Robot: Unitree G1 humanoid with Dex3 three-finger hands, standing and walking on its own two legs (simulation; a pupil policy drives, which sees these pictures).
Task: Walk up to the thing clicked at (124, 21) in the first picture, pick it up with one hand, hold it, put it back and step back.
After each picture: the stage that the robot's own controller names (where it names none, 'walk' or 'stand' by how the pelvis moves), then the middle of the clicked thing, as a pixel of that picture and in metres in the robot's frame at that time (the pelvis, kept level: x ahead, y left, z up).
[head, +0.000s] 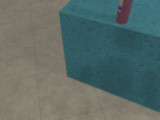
stand; (125, 1) +0.84 -0.21 +0.07
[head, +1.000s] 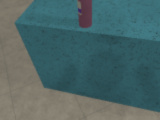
walk; (84, 2) +0.74 +0.05 +0.10
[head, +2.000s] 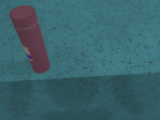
stand; (33, 44) +0.44 +0.19 +0.10
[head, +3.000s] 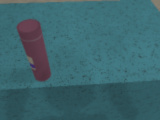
stand; (36, 54) +0.44 +0.19 +0.07
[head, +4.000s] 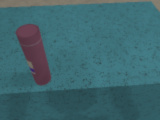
stand; (36, 58) +0.43 +0.19 +0.06
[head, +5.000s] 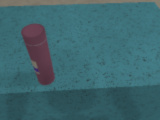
stand; (40, 58) +0.43 +0.18 +0.06
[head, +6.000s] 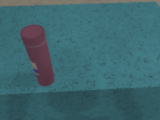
stand; (40, 59) +0.42 +0.18 +0.06
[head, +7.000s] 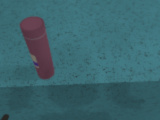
rise first; (40, 52) +0.44 +0.18 +0.07
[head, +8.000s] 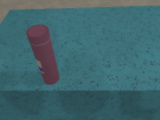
go down; (45, 58) +0.43 +0.19 +0.07
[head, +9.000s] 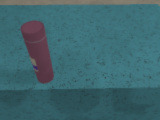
go down; (40, 56) +0.44 +0.18 +0.08
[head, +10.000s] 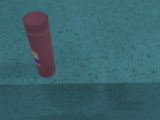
go down; (42, 49) +0.44 +0.16 +0.08
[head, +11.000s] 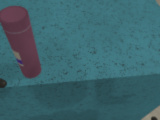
close in; (24, 48) +0.43 +0.18 +0.10
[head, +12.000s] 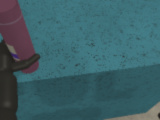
close; (19, 41) +0.44 +0.19 +0.12
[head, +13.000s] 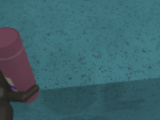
lift; (18, 71) +0.33 +0.20 +0.13
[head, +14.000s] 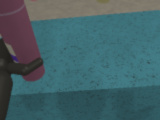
lift; (21, 41) +0.32 +0.17 +0.28
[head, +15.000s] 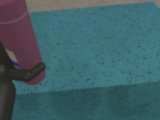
hold; (22, 46) +0.31 +0.16 +0.25
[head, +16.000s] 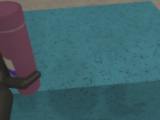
crouch; (18, 55) +0.32 +0.18 +0.21
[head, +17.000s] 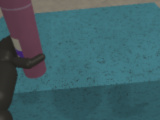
crouch; (26, 38) +0.37 +0.17 +0.24
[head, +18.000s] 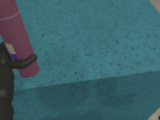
lower; (17, 42) +0.44 +0.19 +0.14
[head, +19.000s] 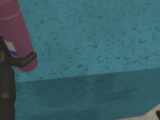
lower; (17, 38) +0.44 +0.20 +0.13
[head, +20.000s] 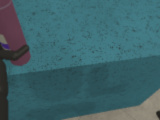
lower; (8, 31) +0.46 +0.20 +0.13
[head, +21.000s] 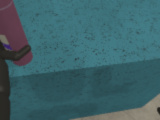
lower; (10, 31) +0.46 +0.20 +0.13
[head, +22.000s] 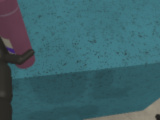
loosen; (14, 35) +0.45 +0.20 +0.13
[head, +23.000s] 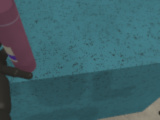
withdraw; (15, 42) +0.43 +0.19 +0.12
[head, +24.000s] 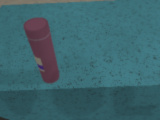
sink last; (44, 54) +0.42 +0.17 +0.10
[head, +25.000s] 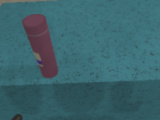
stand; (43, 50) +0.44 +0.18 +0.10
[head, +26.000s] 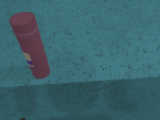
stand; (33, 50) +0.44 +0.19 +0.10
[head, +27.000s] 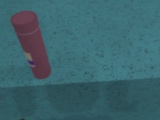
stand; (34, 49) +0.43 +0.18 +0.11
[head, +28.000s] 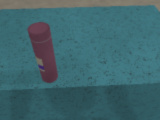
stand; (45, 56) +0.45 +0.17 +0.07
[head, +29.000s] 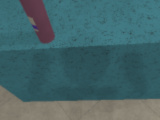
walk; (37, 15) +0.56 +0.20 +0.09
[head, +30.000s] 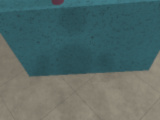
walk; out of the picture +0.89 +0.16 +0.09
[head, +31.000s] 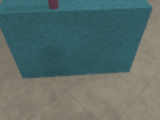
stand; out of the picture +1.07 +0.23 +0.08
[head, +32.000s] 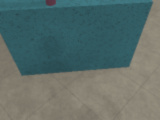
stand; out of the picture +1.06 +0.24 +0.06
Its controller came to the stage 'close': yes
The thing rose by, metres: 0.22
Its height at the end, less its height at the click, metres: +0.00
